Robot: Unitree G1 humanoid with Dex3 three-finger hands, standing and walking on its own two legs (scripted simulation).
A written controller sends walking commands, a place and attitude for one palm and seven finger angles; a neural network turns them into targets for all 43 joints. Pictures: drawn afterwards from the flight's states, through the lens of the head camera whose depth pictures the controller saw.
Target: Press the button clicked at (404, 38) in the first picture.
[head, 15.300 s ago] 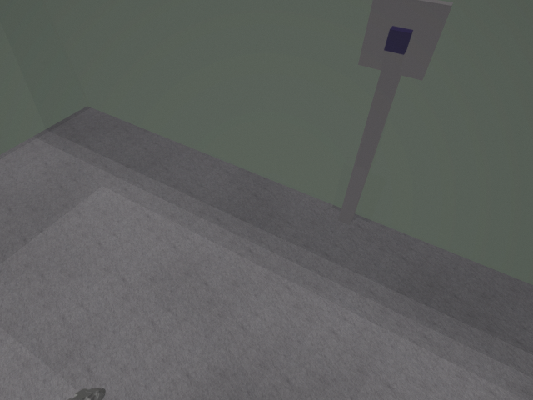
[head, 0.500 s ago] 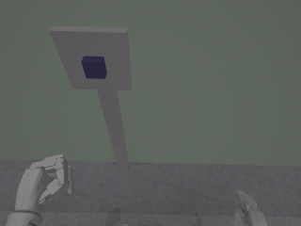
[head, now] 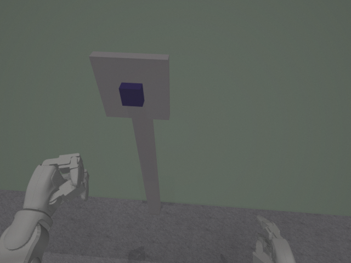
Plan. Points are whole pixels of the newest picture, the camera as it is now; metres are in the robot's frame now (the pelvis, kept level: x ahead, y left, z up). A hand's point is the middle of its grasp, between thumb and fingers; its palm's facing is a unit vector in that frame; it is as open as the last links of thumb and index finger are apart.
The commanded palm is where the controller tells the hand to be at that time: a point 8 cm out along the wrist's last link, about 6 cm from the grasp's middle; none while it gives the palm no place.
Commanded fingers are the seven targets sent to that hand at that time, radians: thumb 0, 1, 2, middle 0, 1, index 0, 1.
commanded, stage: raise the hand and make a fist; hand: left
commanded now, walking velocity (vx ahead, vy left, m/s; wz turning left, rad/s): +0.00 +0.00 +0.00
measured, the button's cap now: (132, 94) +0.51 +0.17 +0.13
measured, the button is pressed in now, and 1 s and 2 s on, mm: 0 0 0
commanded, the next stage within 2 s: aim a knuckle at the button in 0.44 s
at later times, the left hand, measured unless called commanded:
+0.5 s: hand (95, 185) +0.22 +0.18 +0.13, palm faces +0.05 -1.00 -0.06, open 3.1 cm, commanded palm +0.19 +0.23 +0.13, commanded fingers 0.00 0.90 0.90 -1.30 -1.50 -1.30 -1.50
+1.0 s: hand (115, 156) +0.30 +0.16 +0.12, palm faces +0.02 -1.00 -0.03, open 3.1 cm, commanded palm +0.28 +0.21 +0.12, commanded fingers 0.00 0.90 0.90 -1.30 -1.50 -1.30 -1.50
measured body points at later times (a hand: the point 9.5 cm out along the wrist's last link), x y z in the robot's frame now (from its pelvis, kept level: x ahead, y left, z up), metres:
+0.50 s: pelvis -0.01 -0.03 +0.01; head -0.03 -0.05 +0.46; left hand +0.22 +0.23 +0.13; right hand +0.17 -0.26 -0.06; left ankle +0.03 +0.09 -0.72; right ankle -0.02 -0.12 -0.72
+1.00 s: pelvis +0.00 -0.03 +0.01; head +0.00 -0.05 +0.46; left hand +0.30 +0.22 +0.12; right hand +0.16 -0.28 -0.08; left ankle +0.03 +0.09 -0.72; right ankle -0.02 -0.12 -0.72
